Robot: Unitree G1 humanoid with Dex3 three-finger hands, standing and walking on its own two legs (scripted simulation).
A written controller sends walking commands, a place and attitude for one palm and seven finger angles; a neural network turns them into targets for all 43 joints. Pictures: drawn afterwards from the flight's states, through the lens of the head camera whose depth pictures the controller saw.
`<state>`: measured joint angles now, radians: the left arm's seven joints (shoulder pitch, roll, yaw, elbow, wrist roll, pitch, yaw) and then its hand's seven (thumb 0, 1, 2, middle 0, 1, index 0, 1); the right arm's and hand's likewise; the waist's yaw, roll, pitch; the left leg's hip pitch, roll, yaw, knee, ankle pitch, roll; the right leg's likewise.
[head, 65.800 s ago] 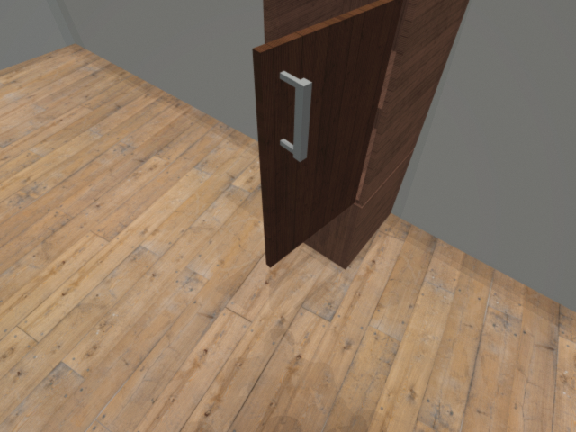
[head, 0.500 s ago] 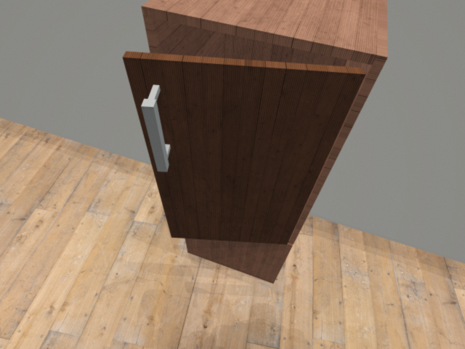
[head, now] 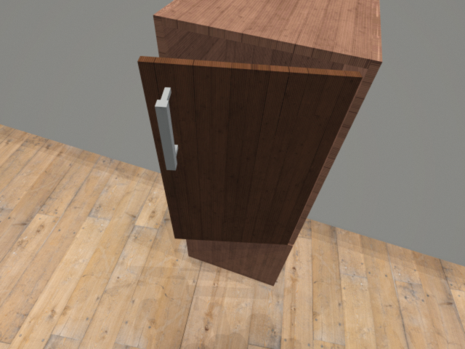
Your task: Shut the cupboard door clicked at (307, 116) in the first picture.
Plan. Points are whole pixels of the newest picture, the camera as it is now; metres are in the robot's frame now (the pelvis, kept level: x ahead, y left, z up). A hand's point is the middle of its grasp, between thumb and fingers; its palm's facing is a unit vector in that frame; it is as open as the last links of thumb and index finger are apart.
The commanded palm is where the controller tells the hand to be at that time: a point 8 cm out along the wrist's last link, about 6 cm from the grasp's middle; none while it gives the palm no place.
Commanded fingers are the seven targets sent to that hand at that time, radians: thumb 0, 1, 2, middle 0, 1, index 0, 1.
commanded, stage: look again from close up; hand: left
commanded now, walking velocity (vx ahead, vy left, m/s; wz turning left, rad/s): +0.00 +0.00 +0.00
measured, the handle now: (169, 131) +0.45 +0.15 +0.13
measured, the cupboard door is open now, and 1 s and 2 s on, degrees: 17 17 17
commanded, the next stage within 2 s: raise the hand and make a fist in 0.54 s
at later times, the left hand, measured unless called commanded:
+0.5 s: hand out of the picture +0.02 +0.17 -0.18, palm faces +0.01 -0.98 -0.18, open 7.4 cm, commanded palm none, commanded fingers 0.00 0.90 0.90 -0.20 -0.30 -0.20 -0.30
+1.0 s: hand (163, 304) +0.19 +0.13 -0.01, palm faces +0.01 -1.00 +0.03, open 6.4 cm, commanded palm +0.13 +0.20 -0.03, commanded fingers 0.00 0.90 0.90 -0.53 -0.66 -0.53 -0.66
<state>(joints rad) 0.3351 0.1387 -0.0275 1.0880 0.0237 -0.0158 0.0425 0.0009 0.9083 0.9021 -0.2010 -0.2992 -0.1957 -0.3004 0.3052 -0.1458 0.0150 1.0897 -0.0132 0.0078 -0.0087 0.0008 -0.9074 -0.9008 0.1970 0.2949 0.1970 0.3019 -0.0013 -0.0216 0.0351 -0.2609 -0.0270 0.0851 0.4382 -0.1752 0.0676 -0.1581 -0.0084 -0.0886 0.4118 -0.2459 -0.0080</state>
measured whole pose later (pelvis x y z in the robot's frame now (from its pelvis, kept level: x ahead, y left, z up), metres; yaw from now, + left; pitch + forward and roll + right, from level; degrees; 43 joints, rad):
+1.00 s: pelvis +0.00 -0.04 -0.05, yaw +2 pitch +8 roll +1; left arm 0.42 0.16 0.11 0.12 -0.23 -0.49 -0.27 0.00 0.92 0.90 -0.36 -0.47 -0.35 -0.48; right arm 0.19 -0.23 -0.05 0.62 0.01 -0.26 0.01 0.01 -0.90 -0.90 0.20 0.30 0.20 0.30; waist -0.01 -0.06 -0.14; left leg -0.65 -0.01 0.06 0.87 -0.36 0.02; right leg -0.58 0.01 -0.05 0.93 -0.49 -0.06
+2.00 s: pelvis +0.00 +0.00 -0.02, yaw +3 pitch +1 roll -2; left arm 0.31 0.27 0.16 -0.27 -0.28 -0.02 -0.22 0.01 0.90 0.90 -1.25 -1.44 -1.24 -1.44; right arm 0.23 -0.22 0.08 0.54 0.05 -0.24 -0.06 0.01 -0.90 -0.90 0.20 0.30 0.20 0.30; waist 0.06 0.05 -0.07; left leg -0.41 -0.03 0.03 0.70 -0.31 0.07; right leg -0.28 0.00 -0.07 0.65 -0.38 0.00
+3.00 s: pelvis +0.01 -0.04 -0.01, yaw +2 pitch -2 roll +0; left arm 0.08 0.30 0.23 -0.05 -0.30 0.07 -0.26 0.01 0.90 0.90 -1.30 -1.50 -1.30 -1.50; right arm 0.23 -0.27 0.06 0.64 0.07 -0.23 -0.08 0.01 -0.90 -0.90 0.20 0.30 0.20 0.30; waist 0.04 0.06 -0.04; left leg -0.30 0.00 0.02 0.57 -0.25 0.02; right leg -0.19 0.04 -0.08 0.56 -0.34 -0.05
